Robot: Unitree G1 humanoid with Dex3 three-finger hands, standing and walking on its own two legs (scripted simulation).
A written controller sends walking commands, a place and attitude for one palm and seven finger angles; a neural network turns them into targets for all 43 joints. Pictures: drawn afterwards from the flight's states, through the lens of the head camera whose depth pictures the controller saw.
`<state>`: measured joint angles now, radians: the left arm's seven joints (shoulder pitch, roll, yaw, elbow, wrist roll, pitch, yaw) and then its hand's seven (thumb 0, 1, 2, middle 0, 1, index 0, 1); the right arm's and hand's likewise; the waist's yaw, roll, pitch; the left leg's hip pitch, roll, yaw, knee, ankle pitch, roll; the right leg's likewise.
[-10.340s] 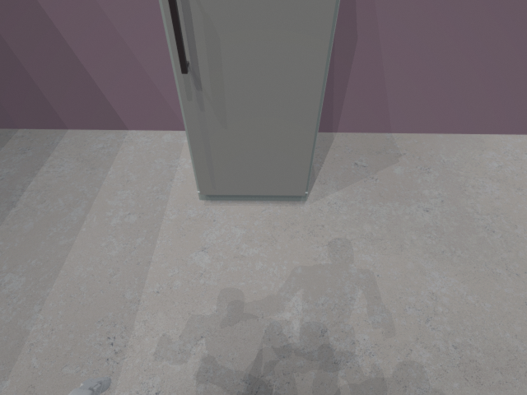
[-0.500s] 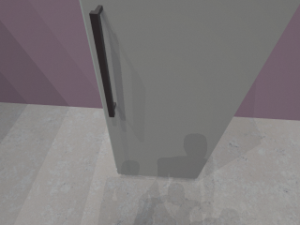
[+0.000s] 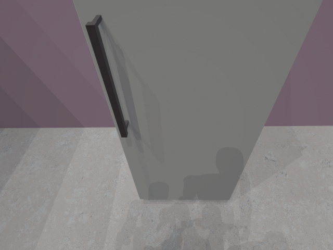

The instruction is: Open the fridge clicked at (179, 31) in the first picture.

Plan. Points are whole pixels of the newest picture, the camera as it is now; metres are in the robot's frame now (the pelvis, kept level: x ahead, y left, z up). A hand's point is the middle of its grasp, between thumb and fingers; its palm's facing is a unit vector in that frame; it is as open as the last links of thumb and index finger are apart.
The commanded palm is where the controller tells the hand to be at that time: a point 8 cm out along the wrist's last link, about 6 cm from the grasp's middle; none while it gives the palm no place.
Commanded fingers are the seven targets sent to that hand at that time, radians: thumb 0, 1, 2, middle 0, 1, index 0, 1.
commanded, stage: look again from close up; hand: left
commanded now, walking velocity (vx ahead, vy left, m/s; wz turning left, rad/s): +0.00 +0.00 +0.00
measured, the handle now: (113, 87) +0.48 +0.17 +0.15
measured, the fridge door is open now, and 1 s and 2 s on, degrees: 0 0 0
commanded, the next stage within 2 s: raise the hand to about handle height in 0.72 s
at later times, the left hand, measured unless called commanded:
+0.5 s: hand out of the picture +0.03 +0.17 -0.17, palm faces +0.01 -0.97 -0.23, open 7.3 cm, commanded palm none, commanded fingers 0.00 0.90 0.90 -0.20 -0.30 -0.20 -0.30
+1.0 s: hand (92, 218) +0.19 +0.19 -0.01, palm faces +0.28 -0.95 -0.11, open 7.6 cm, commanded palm +0.10 +0.24 -0.04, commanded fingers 0.00 0.67 0.80 -0.22 -0.45 -0.22 -0.45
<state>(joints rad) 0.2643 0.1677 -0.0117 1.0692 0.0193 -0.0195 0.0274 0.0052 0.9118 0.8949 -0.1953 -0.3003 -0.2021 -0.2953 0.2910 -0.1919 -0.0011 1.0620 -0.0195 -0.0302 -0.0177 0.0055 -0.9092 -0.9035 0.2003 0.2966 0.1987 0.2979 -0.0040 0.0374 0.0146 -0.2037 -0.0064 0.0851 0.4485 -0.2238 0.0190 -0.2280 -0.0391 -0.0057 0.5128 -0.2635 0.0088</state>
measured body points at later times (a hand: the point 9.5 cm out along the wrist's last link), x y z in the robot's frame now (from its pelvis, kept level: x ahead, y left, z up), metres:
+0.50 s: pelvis +0.01 -0.02 +0.00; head +0.02 -0.02 +0.45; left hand +0.03 +0.22 -0.15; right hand +0.05 -0.25 -0.15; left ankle +0.01 +0.11 -0.74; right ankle +0.01 -0.12 -0.74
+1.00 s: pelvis +0.00 -0.01 -0.01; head -0.01 -0.03 +0.44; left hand +0.17 +0.24 +0.00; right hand +0.11 -0.26 -0.12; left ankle +0.01 +0.11 -0.74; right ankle +0.01 -0.12 -0.74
